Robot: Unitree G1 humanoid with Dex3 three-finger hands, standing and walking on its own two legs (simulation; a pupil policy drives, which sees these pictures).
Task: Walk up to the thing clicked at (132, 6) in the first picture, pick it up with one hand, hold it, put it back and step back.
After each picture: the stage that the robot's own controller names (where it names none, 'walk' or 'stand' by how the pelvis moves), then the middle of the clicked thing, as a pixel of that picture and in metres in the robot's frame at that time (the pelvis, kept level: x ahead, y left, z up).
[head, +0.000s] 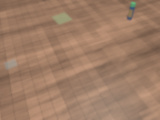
stand; (131, 11) +2.00 -0.66 -0.65
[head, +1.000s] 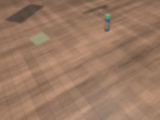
walk; (107, 23) +1.96 -0.14 -0.63
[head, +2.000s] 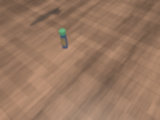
walk; (63, 39) +1.33 +0.31 -0.65
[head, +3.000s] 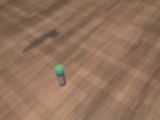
walk; (60, 76) +0.85 +0.28 -0.65
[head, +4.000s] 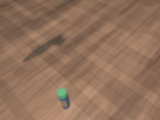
walk; (64, 99) +0.57 +0.23 -0.64
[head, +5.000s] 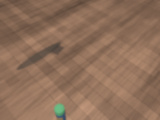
stand; (60, 115) +0.47 +0.17 -0.64
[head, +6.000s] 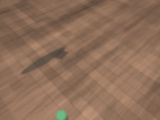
stand; out of the picture +0.44 +0.17 -0.65
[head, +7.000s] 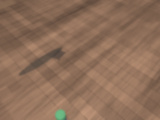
stand; out of the picture +0.45 +0.18 -0.65
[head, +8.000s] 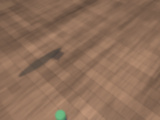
stand; out of the picture +0.45 +0.19 -0.66
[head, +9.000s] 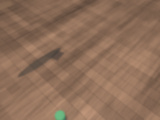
stand; out of the picture +0.44 +0.19 -0.66
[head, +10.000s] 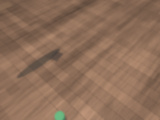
stand; out of the picture +0.44 +0.19 -0.66
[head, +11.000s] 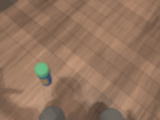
go down; (44, 75) +0.47 +0.21 -0.45
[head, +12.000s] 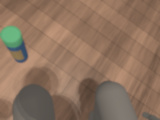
go down; (16, 47) +0.50 +0.26 -0.26
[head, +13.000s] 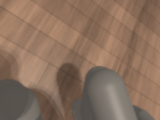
close in; out of the picture +0.48 +0.30 -0.18
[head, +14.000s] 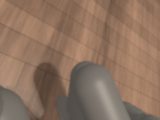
close; out of the picture +0.46 +0.32 -0.16
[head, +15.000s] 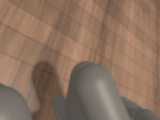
lift; out of the picture +0.44 +0.32 -0.17
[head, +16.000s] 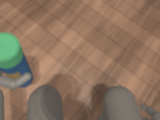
lift; (15, 66) +0.35 +0.24 -0.02
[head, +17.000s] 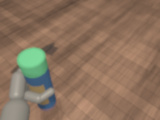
hold; (40, 84) +0.32 +0.16 +0.07
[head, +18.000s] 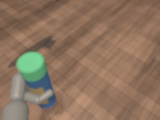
hold; (40, 85) +0.33 +0.16 +0.03
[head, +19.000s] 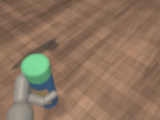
crouch; (43, 86) +0.32 +0.16 +0.04
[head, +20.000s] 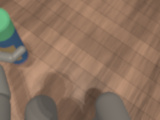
crouch; (9, 42) +0.45 +0.23 -0.03
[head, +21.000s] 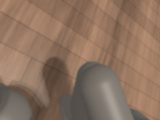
lower; out of the picture +0.44 +0.33 -0.17
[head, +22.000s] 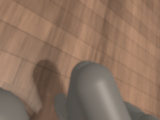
lower; out of the picture +0.45 +0.35 -0.17
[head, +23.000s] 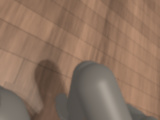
lower; out of the picture +0.45 +0.35 -0.17
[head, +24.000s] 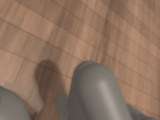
lower; out of the picture +0.45 +0.35 -0.17
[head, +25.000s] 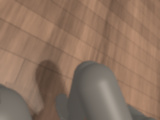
loosen; out of the picture +0.45 +0.33 -0.17
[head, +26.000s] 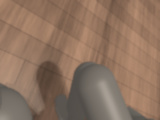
withdraw; out of the picture +0.45 +0.32 -0.18
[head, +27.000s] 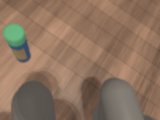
walk; (19, 46) +0.49 +0.27 -0.24
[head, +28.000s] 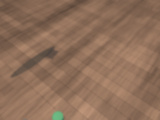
stand; out of the picture +0.44 +0.18 -0.59
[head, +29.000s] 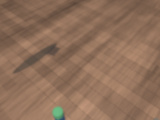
stand; (59, 118) +0.45 +0.19 -0.60
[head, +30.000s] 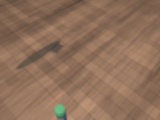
stand; (61, 115) +0.45 +0.18 -0.61
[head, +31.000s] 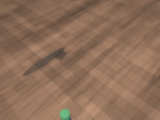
walk; out of the picture +0.47 +0.18 -0.65
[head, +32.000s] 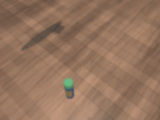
walk; (69, 89) +0.58 +0.15 -0.64
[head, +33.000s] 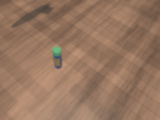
walk; (57, 58) +0.85 +0.20 -0.64
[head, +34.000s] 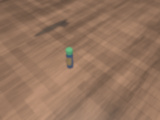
stand; (69, 58) +1.10 +0.19 -0.64
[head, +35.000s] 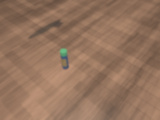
stand; (64, 59) +1.08 +0.22 -0.66
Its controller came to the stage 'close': yes
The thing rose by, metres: 0.68
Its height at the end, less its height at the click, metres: +0.00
